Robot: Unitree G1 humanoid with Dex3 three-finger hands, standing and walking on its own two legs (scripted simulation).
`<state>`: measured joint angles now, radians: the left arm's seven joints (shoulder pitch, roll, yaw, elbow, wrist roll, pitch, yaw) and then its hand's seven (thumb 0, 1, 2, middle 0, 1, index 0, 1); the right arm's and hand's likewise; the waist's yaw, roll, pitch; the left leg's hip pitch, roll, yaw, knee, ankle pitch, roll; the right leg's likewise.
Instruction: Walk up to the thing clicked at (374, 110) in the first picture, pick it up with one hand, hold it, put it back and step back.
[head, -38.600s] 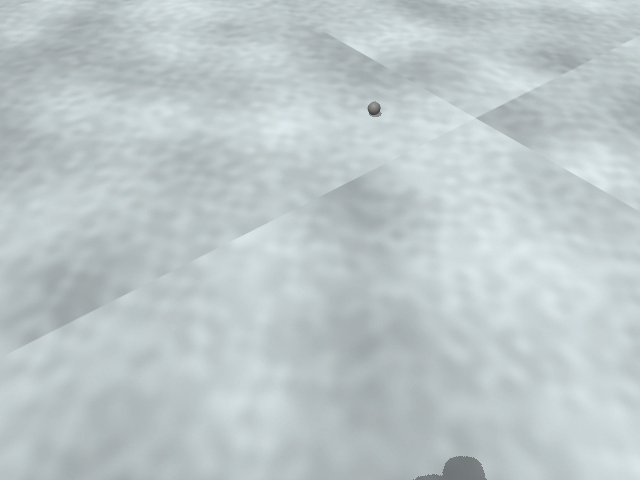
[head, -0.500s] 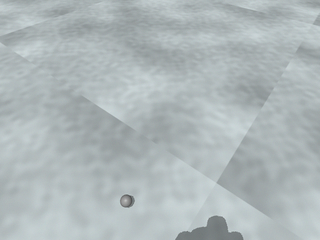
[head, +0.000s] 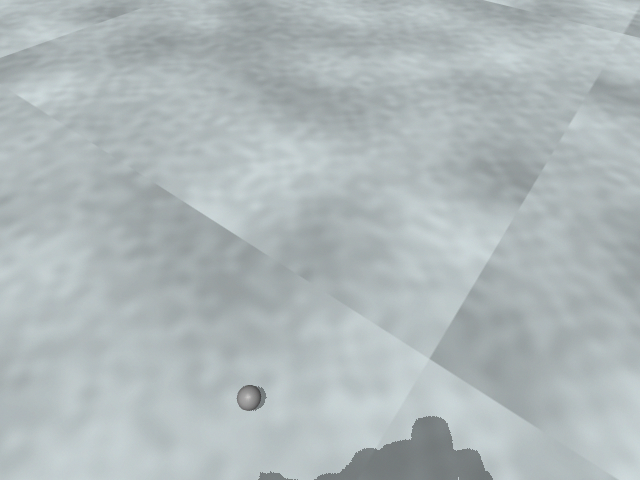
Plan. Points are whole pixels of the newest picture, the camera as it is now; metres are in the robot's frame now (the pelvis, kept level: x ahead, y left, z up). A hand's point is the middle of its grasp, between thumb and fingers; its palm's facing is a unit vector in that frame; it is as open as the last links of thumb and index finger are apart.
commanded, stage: stand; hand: left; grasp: from above
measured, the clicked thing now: (249, 397) +0.47 +0.22 -0.75
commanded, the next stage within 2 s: step back in 0.96 s
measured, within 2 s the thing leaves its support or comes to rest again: neither
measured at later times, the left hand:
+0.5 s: hand out of the picture +0.08 +0.24 -0.16, palm faces +0.00 -0.94 -0.33, open 7.3 cm
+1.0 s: hand out of the picture +0.08 +0.25 -0.16, palm faces -0.01 -0.94 -0.33, open 7.3 cm
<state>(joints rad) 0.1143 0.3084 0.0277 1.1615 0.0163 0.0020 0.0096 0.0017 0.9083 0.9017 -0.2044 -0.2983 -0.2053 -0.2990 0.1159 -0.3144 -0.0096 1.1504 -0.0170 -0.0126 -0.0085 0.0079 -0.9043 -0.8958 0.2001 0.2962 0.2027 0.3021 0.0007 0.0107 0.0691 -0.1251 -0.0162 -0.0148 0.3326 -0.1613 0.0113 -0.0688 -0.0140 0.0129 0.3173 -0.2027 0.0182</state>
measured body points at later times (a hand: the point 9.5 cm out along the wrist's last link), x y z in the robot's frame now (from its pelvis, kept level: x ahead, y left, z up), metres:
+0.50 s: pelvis +0.00 +0.00 +0.00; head +0.01 +0.00 +0.45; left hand +0.08 +0.29 -0.14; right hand +0.07 -0.30 -0.14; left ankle +0.01 +0.11 -0.75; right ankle -0.02 -0.13 -0.75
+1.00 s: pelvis +0.00 +0.00 +0.00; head +0.02 +0.00 +0.45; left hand +0.08 +0.30 -0.14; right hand +0.07 -0.30 -0.14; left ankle +0.01 +0.11 -0.75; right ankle -0.02 -0.13 -0.75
